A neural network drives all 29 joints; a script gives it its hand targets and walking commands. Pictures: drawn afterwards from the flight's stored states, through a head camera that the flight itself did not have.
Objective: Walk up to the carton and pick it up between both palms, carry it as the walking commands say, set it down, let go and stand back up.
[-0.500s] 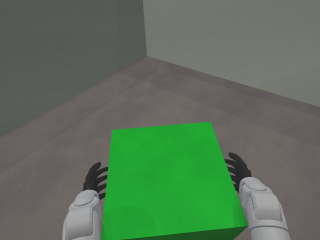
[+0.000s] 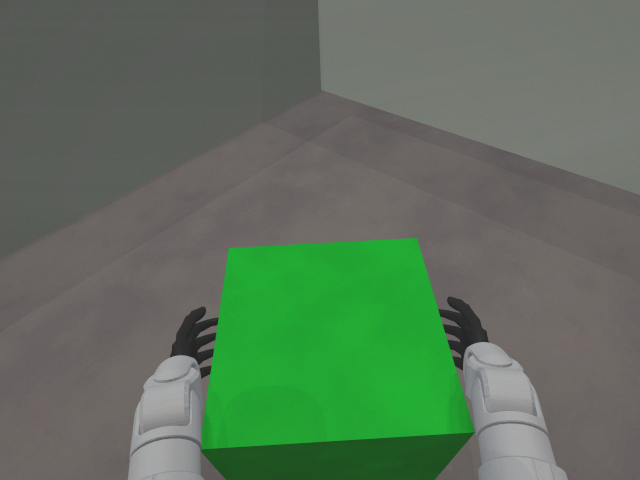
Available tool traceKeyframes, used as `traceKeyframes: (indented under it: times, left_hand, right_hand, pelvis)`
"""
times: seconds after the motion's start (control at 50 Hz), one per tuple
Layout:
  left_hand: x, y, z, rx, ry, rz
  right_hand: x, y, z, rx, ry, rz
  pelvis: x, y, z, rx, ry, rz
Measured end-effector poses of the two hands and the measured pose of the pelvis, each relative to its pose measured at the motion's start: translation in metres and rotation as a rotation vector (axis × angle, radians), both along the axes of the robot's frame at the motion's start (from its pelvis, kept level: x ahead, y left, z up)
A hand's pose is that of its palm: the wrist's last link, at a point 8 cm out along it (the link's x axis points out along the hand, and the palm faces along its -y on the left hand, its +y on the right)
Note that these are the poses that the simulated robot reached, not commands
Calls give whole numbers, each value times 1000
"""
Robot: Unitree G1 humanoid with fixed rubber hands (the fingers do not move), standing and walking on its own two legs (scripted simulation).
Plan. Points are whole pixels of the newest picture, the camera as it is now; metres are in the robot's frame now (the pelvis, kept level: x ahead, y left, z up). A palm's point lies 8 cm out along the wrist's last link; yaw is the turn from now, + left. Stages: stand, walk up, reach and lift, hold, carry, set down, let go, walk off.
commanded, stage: set down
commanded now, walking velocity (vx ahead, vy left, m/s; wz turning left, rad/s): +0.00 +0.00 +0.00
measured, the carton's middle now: (329, 365) +0.33 +0.02 -0.07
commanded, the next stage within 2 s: none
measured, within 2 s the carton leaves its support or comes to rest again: neither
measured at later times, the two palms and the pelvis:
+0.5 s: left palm (207, 380) +0.31 +0.20 -0.08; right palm (456, 374) +0.32 -0.17 -0.08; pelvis -0.01 +0.00 -0.03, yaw +0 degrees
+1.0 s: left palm (225, 388) +0.34 +0.20 -0.17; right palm (440, 375) +0.36 -0.17 -0.17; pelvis -0.05 +0.01 -0.10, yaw +0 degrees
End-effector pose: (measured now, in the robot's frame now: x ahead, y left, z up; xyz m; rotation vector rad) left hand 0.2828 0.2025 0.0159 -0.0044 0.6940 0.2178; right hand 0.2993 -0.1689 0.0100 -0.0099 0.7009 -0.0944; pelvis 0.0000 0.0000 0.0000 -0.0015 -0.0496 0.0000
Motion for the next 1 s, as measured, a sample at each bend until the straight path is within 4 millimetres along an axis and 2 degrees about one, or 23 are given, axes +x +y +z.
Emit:
traceKeyframes:
  times: [0.26, 0.46, 0.76, 1.0]
  left_hand:
    - [16, 3, -43, 10, 40, -8]
    - [23, 0, -84, -9, 56, -13]
    - [41, 1, -139, -33, 45, 16]
    - [55, -2, -183, -39, 46, 37]
  right_hand:
    - [15, 3, -44, -11, 39, 6]
    - [16, 0, -85, -15, 56, -9]
    - [38, 0, -139, -2, 48, -11]
    - [60, -2, -181, -8, 50, 10]
  pelvis:
    - [2, -4, -10, -1, 141, 13]
    - [-8, 3, -25, 1, 293, 2]
    - [-38, 11, -67, 8, 500, -1]
    - [-49, 6, -103, 13, 626, -4]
